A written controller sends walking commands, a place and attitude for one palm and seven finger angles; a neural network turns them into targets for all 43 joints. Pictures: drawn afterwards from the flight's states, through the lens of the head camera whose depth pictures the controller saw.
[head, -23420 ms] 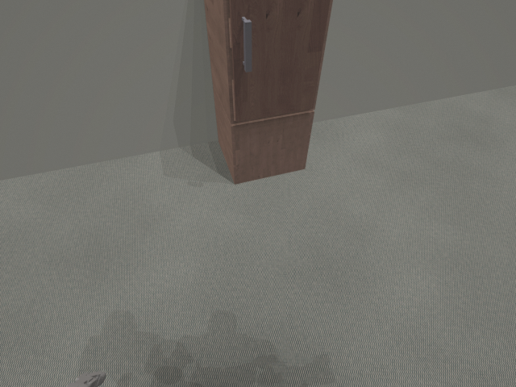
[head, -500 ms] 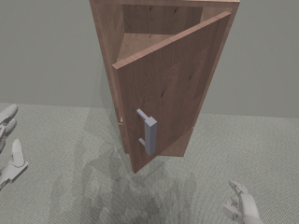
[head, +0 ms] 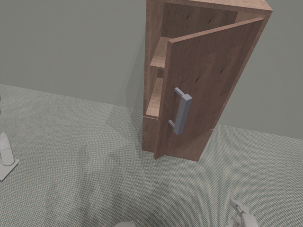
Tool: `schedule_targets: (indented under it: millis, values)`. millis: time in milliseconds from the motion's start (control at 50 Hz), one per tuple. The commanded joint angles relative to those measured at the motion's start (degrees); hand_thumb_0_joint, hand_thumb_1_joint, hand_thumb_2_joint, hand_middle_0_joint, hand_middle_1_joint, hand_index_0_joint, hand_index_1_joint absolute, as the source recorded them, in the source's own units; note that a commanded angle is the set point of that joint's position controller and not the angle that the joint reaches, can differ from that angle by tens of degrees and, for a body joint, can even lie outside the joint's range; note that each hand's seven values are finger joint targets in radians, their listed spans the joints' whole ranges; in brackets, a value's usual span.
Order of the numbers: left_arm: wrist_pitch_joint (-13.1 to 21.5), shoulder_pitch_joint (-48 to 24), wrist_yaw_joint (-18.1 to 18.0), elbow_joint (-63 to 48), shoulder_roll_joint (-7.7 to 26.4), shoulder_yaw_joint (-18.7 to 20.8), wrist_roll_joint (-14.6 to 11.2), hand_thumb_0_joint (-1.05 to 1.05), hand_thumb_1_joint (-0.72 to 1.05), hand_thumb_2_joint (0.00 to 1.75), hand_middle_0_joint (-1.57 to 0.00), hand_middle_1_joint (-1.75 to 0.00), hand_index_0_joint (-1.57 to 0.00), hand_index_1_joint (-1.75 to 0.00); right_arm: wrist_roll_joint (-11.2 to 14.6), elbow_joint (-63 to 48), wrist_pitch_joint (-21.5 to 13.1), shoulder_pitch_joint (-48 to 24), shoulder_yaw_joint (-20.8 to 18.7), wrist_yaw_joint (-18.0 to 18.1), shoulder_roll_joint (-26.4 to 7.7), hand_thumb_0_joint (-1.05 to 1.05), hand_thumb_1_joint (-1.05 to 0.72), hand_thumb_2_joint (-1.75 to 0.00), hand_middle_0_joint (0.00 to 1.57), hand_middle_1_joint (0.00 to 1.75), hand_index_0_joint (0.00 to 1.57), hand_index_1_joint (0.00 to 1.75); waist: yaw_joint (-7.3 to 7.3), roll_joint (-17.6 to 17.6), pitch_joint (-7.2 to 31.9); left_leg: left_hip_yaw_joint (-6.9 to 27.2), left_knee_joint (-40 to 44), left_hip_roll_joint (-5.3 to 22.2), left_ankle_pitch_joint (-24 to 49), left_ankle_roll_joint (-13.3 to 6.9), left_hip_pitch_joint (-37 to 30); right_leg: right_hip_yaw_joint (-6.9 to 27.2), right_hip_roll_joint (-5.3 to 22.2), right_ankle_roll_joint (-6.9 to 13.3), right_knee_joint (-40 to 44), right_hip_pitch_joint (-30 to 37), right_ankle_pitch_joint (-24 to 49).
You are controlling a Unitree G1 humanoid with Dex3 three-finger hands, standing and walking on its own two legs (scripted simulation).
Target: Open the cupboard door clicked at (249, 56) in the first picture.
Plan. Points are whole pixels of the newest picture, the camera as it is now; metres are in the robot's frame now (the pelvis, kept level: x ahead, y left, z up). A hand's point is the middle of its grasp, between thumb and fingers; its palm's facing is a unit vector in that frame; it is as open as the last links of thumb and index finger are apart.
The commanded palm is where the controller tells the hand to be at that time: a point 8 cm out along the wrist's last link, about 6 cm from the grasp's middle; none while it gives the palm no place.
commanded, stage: step back with the hand held close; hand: left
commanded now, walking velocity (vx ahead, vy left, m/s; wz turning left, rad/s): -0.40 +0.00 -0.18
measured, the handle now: (177, 112) +0.48 -0.04 +0.02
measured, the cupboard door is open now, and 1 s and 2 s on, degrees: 44 44 44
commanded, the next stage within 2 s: stop stepping back and stand still in 0.06 s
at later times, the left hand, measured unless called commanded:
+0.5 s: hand out of the picture +0.05 +0.27 +0.21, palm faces +0.43 -0.78 -0.45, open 7.4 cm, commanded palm +0.03 +0.30 +0.20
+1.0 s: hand out of the picture +0.01 +0.25 +0.20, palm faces +0.45 -0.73 -0.51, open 7.4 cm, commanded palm -0.04 +0.27 +0.20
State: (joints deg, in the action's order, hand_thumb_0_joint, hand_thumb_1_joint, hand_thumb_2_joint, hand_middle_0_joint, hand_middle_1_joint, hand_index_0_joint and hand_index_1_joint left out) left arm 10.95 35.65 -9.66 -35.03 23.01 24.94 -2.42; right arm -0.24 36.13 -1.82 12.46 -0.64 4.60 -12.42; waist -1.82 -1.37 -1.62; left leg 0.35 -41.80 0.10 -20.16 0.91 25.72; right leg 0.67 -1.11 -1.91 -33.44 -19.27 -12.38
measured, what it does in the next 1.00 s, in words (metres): walks backwards: right foot, then left foot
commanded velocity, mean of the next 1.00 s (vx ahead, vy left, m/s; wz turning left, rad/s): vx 0.15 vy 0.03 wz -0.03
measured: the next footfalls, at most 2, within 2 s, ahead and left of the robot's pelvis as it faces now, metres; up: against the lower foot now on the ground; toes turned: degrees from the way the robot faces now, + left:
right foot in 0.38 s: -0.23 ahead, -0.08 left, +0.00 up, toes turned -5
left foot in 0.54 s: -0.02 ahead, +0.11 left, +0.00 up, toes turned -3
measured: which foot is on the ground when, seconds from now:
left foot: down 0.00-0.36, up 0.38-0.52, down 0.54-0.78, up 0.80-1.00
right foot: down 0.00-0.02, up 0.04-0.36, down 0.38-0.54, up 0.56-0.76, down 0.78-1.00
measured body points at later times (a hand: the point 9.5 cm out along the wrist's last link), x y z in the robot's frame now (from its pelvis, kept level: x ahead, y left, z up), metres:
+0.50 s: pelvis -0.13 +0.01 +0.00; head -0.16 +0.03 +0.45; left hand +0.02 +0.31 +0.23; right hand +0.01 -0.22 -0.08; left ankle -0.04 +0.10 -0.70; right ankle -0.27 -0.07 -0.72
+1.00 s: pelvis -0.20 -0.02 +0.02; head -0.23 -0.06 +0.47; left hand -0.02 +0.28 +0.23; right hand -0.10 -0.29 -0.09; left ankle -0.16 +0.13 -0.63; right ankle -0.19 -0.07 -0.72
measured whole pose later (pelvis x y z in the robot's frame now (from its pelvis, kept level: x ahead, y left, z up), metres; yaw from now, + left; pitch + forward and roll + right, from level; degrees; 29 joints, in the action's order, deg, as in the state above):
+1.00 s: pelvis -0.20 -0.02 +0.02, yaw -5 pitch -1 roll +3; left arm 13.9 29.7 -8.7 -16.0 22.1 26.3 -1.7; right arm 0.3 40.5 -5.2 16.3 -2.1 4.8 -14.8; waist -0.2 -2.7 3.4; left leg -0.9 -62.9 1.5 -11.9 0.2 32.2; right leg -5.6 -1.0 4.8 -26.6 -13.5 -13.1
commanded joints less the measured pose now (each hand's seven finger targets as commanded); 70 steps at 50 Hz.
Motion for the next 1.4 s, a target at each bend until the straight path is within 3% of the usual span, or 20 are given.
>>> schedule_targets:
  millis: [0, 60, 120, 280, 340, 380, 420, 480, 520, 560, 620, 700, 740, 760, 780, 840, 960, 1100, 1220, 1380]
  values:
    - [3.2, -15.3, -1.8, -8.3, 10.2, 5.2, 0.1, 0.00, 0.90, 0.90, -0.20, -0.30, -0.20, -0.30, -0.2, -9.9, -5.3, -7.4, -1.8, 2.4, -8.8, 0.00, -0.90, -0.90, 0.20, 0.30, 0.20, 0.30, 2.83, -16.4, -3.0, 19.9, 31.6, 15.5, -14.7, -6.1, 3.7, -0.7, -2.8, 0.2, -9.9, -6.1, -15.2]
    - [4.8, -16.6, -1.6, -5.5, 11.8, 6.8, 0.9, 0.00, 0.90, 0.90, -0.20, -0.30, -0.20, -0.30, -0.8, -7.9, -7.6, -6.9, -2.7, 1.2, -6.6, 0.00, -0.90, -0.90, 0.20, 0.30, 0.20, 0.30, 2.43, -11.8, 4.5, 23.2, 35.4, 20.5, -20.0, -9.1, 8.3, 4.1, -4.9, 0.5, -35.0, 1.9, -15.4]
    - [3.7, -14.2, -0.9, -8.7, 9.1, 4.5, 0.4, 0.00, 0.90, 0.90, -0.20, -0.30, -0.20, -0.30, -0.4, -8.5, -7.8, -8.7, -4.1, -1.1, -7.2, 0.00, -0.90, -0.90, 0.20, 0.30, 0.20, 0.30, 1.43, -6.7, 7.7, 14.3, 31.5, 17.0, -13.6, -8.5, 2.5, 1.6, -4.7, 0.4, -36.5, 0.4, -14.1]
    - [2.6, -0.3, -0.5, -16.5, 12.0, 7.5, -2.9, 0.00, 0.90, 0.90, -0.20, -0.30, -0.20, -0.30, -0.5, -9.8, -8.0, -5.8, -1.6, -2.4, -3.6, 0.00, -0.90, -0.90, 0.20, 0.30, 0.20, 0.30, 1.22, -16.4, 15.6, 0.5, 31.8, 5.0, -7.0, 5.7, -12.7, -10.9, -7.3, 5.5, 11.8, 15.2, -21.6]
    - [3.0, -2.0, -0.5, -14.7, 16.5, 11.1, -3.1, 0.00, 0.90, 0.90, -0.20, -0.30, -0.20, -0.30, -0.6, -7.8, -4.7, -5.2, -1.3, -1.9, -4.1, 0.00, -0.90, -0.90, 0.20, 0.30, 0.20, 0.30, 2.49, 8.5, 8.0, -2.6, -8.0, 0.9, 5.9, 1.2, -15.0, 10.2, 14.9, 11.2, 26.4, -6.4, -5.4]
    - [3.2, -4.1, -1.3, -11.2, 19.5, 14.8, -3.5, 0.00, 0.90, 0.90, -0.20, -0.30, -0.20, -0.30, -1.0, -7.9, -4.8, -4.5, -0.6, -2.2, -4.8, 0.00, -0.90, -0.90, 0.20, 0.30, 0.20, 0.30, 2.53, 7.2, 12.0, -0.3, -14.5, 2.3, 5.9, 0.9, -1.6, 13.0, 20.8, 14.8, 21.5, 4.2, 5.4]
    - [1.2, -9.1, -0.3, -5.1, 12.1, 7.8, -2.7, 0.00, 0.90, 0.90, -0.20, -0.30, -0.20, -0.30, 1.3, -8.8, -5.3, -6.0, -2.6, -1.4, -7.0, 0.00, -0.90, -0.90, 0.20, 0.30, 0.20, 0.30, 3.31, 13.1, 2.2, 1.8, -9.5, 3.2, 8.1, 0.0, 1.4, 11.9, 15.0, 11.5, 17.6, 4.7, 3.7]
    - [0.8, -15.4, -0.5, 3.0, 10.2, 3.9, -1.6, 0.00, 0.90, 0.90, -0.20, -0.30, -0.20, -0.30, 1.3, -6.5, -6.2, -5.7, -0.8, 1.0, -6.8, 0.00, -0.90, -0.90, 0.20, 0.30, 0.20, 0.30, 4.87, -0.4, -3.3, -1.8, 10.9, 1.4, 2.1, -3.0, -15.7, 1.1, 8.7, 6.8, 4.2, -4.0, -2.0]
    - [1.4, -23.1, -0.7, 2.4, 9.1, 1.4, -0.8, 0.00, 0.90, 0.90, -0.20, -0.30, -0.20, -0.30, 0.5, -6.9, -7.5, -3.7, -0.9, 1.6, -9.1, 0.00, -0.90, -0.90, 0.20, 0.30, 0.20, 0.30, 5.14, -19.3, -1.7, 27.0, 26.4, 15.7, -6.6, -10.7, -19.2, -4.1, -0.9, 1.6, -16.7, -11.8, -14.7]
    - [3.0, -22.1, -0.4, 2.9, 13.1, 3.7, 0.1, 0.00, 0.90, 0.90, -0.20, -0.30, -0.20, -0.30, -0.2, -7.2, -9.3, -5.1, 0.4, 1.1, -6.2, 0.00, -0.90, -0.90, 0.20, 0.30, 0.20, 0.30, 3.51, -10.8, -2.1, 37.5, 34.2, 20.3, -14.8, -13.9, -13.7, 2.4, 0.2, 2.9, -28.4, -13.3, -18.0]
    - [2.0, -10.7, 0.1, -4.7, 10.6, 3.7, -0.4, 0.00, 0.90, 0.90, -0.20, -0.30, -0.20, -0.30, -0.2, -8.0, -9.4, -6.8, -1.7, -0.5, -7.2, 0.00, -0.90, -0.90, 0.20, 0.30, 0.20, 0.30, 1.42, -1.7, 4.5, 18.2, 34.2, 14.2, -17.2, -9.6, 0.5, -1.2, 0.5, 3.3, -20.1, 5.6, -14.6]
    - [3.1, 3.2, -0.6, -13.7, 12.8, 8.6, -0.5, 0.00, 0.90, 0.90, -0.20, -0.30, -0.20, -0.30, -0.1, -10.9, -8.1, -7.8, -1.6, -1.4, -6.4, 0.00, -0.90, -0.90, 0.20, 0.30, 0.20, 0.30, 0.57, -18.7, 7.9, 3.6, 29.1, 7.8, -21.9, -4.7, 14.2, -9.6, -2.5, 4.0, -6.4, 24.9, -13.2]
    - [3.0, 4.2, -1.0, -12.4, 13.7, 10.4, 0.4, 0.00, 0.90, 0.90, -0.20, -0.30, -0.20, -0.30, 0.0, -10.7, -6.8, -7.1, -1.8, -1.4, -4.6, 0.00, -0.90, -0.90, 0.20, 0.30, 0.20, 0.30, -0.05, -5.6, 4.6, -2.6, 6.1, 2.6, -17.3, -2.4, 18.9, 1.0, 4.4, 6.9, 8.6, 22.6, -18.6]
    - [2.6, 3.1, -1.3, -11.4, 16.4, 12.4, 0.5, 0.00, 0.90, 0.90, -0.20, -0.30, -0.20, -0.30, 0.3, -10.6, -6.0, -6.6, -2.2, -1.2, -3.7, 0.00, -0.90, -0.90, 0.20, 0.30, 0.20, 0.30, 0.02, 13.2, 3.8, -4.3, -16.7, -1.4, -11.5, -0.8, 19.1, 25.9, 18.8, 12.0, 22.7, 12.0, -33.3]
    - [3.2, -3.2, -0.8, -11.6, 14.4, 10.2, -0.5, 0.00, 0.90, 0.90, -0.20, -0.30, -0.20, -0.30, -0.8, -9.6, -6.1, -6.4, -2.4, -0.4, -5.7, 0.00, -0.90, -0.90, 0.20, 0.30, 0.20, 0.30, 1.93, 10.7, -0.4, 1.1, -27.4, -0.6, -5.2, -0.1, 20.6, 33.0, 23.8, 13.1, 27.6, 4.3, -34.0]
    - [4.8, -5.9, -0.1, 2.4, 12.9, 10.6, 0.3, 0.00, 0.90, 0.90, -0.20, -0.30, -0.20, -0.30, -0.5, -6.6, -6.6, -2.9, -2.7, 0.1, -5.7, 0.00, -0.90, -0.90, 0.20, 0.30, 0.20, 0.30, 4.22, 2.0, 0.8, 2.3, -31.1, 2.8, 7.4, 0.2, 14.2, 21.9, 17.6, 9.3, 25.0, -2.4, -31.1]
    - [5.7, -13.0, 0.9, 13.9, 7.6, 1.4, 0.8, 0.00, 0.90, 0.90, -0.20, -0.30, -0.20, -0.30, 0.9, -5.2, -7.5, -5.0, -3.1, 0.6, -7.8, 0.00, -0.90, -0.90, 0.20, 0.30, 0.20, 0.30, 2.48, 7.9, -1.5, -1.4, -16.3, 1.8, 7.4, -1.6, 10.2, 11.1, 14.6, 0.5, 24.8, 4.7, -16.7]
    - [6.6, -10.9, -1.7, -2.9, 12.1, 5.4, 1.5, 0.00, 0.90, 0.90, -0.20, -0.30, -0.20, -0.30, -0.2, -7.9, -9.5, -6.1, -2.6, 0.4, -6.3, 0.00, -0.90, -0.90, 0.20, 0.30, 0.20, 0.30, -0.49, 12.1, 5.7, -6.3, 10.1, -0.2, 2.8, -3.4, -4.1, 8.4, 14.9, 3.1, 21.5, 15.7, -2.3]
    - [6.2, -6.8, -2.6, -8.2, 11.5, 7.5, 0.1, 0.00, 0.90, 0.90, -0.20, -0.30, -0.20, -0.30, 0.3, -9.9, -7.7, -4.8, -3.1, 0.0, -7.5, 0.00, -0.90, -0.90, 0.20, 0.30, 0.20, 0.30, 0.83, -7.5, 8.8, 5.3, 20.2, 8.7, 19.7, -5.8, -19.5, 2.8, 6.0, 1.1, 8.6, 9.8, 6.1]
    - [3.3, -5.6, -0.4, 1.4, 7.9, 3.0, -0.4, 0.00, 0.90, 0.90, -0.20, -0.30, -0.20, -0.30, 1.2, -9.2, -6.0, -4.3, -1.9, -1.0, -6.9, 0.00, -0.90, -0.90, 0.20, 0.30, 0.20, 0.30, 2.64, 2.2, 5.3, 0.8, 15.1, 5.1, 20.2, -1.8, -10.4, 3.1, 7.1, 2.8, 9.8, 15.0, 19.5]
